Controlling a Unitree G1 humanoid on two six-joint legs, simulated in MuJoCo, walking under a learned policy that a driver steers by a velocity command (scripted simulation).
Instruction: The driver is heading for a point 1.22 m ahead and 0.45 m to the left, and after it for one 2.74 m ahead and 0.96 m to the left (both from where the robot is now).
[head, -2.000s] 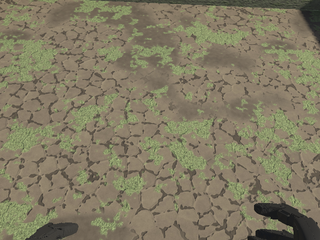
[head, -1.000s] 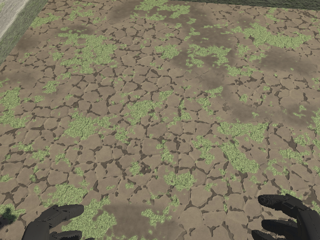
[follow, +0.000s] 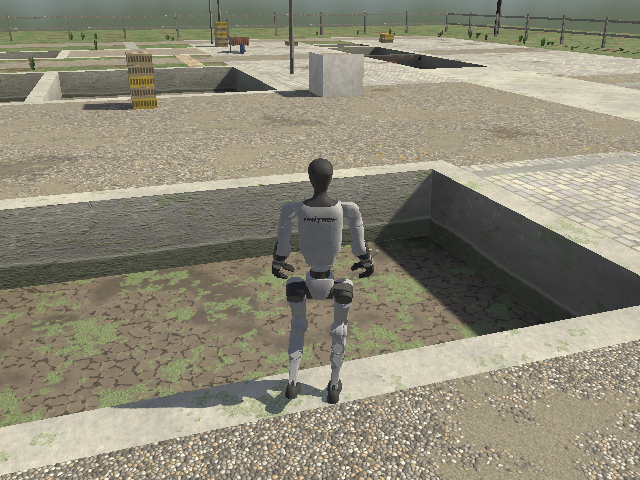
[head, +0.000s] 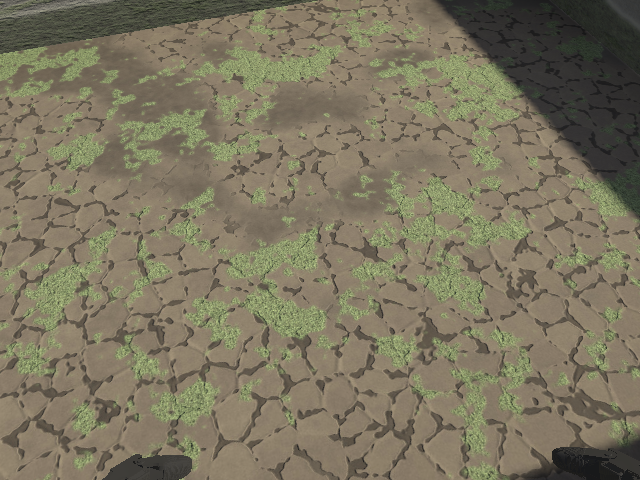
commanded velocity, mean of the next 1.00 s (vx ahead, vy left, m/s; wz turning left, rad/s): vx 1.00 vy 0.00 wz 0.70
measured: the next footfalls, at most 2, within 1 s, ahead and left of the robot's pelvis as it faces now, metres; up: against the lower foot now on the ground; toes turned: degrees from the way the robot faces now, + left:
left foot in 0.14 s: +0.02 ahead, +0.11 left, +0.00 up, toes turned +9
right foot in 0.42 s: +0.11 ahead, -0.10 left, +0.00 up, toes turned +23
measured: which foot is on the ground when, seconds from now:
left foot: up 0.00-0.12, down 0.14-0.42, up 0.44-0.74, down 0.76-1.00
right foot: down 0.00-0.16, up 0.18-0.40, down 0.42-0.78, up 0.80-1.00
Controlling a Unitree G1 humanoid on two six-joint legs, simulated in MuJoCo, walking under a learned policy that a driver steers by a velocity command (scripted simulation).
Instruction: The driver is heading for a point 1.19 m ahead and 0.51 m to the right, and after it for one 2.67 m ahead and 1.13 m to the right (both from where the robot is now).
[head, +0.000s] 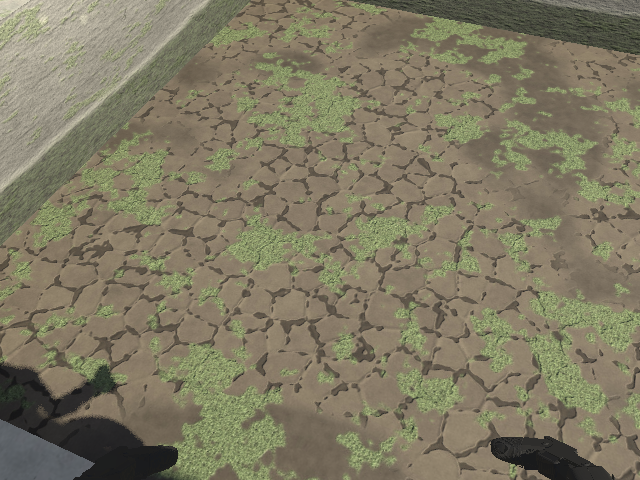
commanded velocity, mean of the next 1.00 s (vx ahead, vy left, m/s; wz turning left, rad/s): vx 1.00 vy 0.00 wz -0.80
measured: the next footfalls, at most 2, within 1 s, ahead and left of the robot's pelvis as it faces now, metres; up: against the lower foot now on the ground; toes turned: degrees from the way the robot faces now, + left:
right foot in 0.06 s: +0.03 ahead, -0.09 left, +0.00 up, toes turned -13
right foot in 0.90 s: +0.00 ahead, -0.17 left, +0.00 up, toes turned -36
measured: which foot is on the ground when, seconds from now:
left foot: down 0.00-0.92, up 0.94-1.00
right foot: up 0.00-0.04, down 0.06-0.62, up 0.64-0.88, down 0.90-1.00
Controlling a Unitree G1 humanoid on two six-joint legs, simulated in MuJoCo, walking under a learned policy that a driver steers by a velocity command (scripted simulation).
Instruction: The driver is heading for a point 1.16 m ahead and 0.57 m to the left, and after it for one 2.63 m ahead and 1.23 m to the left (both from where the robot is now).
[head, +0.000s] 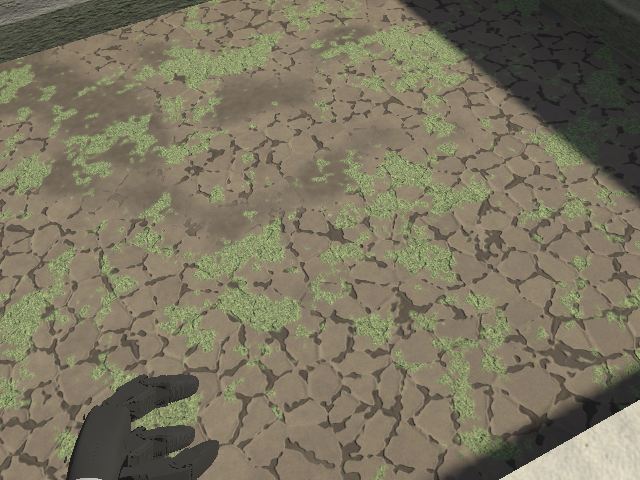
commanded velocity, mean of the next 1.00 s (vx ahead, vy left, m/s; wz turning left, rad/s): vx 1.00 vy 0.00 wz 0.64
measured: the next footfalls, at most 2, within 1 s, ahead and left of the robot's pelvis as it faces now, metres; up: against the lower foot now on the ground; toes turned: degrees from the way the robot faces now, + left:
left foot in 0.36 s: +0.00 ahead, +0.07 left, +0.00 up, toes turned +9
left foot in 0.86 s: -0.02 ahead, +0.07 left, +0.00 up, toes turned +39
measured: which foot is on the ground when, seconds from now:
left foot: up 0.00-0.34, down 0.36-0.54, up 0.56-0.84, down 0.86-1.00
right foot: down 0.00-1.00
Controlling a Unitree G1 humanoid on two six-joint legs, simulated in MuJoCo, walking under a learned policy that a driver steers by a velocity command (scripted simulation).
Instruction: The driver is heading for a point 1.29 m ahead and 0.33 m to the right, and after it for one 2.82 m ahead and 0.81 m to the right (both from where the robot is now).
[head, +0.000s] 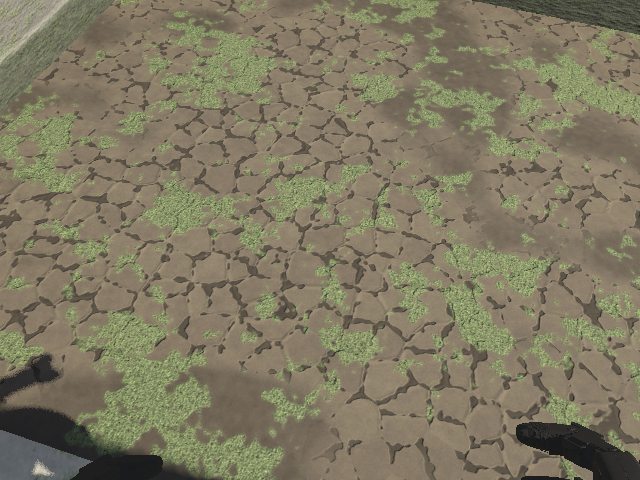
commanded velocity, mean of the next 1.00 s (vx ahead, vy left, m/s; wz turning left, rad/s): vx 1.00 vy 0.00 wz -0.28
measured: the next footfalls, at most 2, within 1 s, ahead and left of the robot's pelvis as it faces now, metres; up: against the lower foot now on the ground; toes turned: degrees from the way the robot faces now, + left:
left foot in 0.32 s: +0.11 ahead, +0.15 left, +0.00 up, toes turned +8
right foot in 0.68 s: +0.10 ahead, -0.03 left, +0.00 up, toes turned -7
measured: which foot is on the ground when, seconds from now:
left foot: down 0.00-0.12, up 0.14-0.30, down 0.32-0.72, up 0.74-0.94, down 0.96-1.00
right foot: down 0.00-0.38, up 0.40-0.66, down 0.68-0.98, up 1.00-1.00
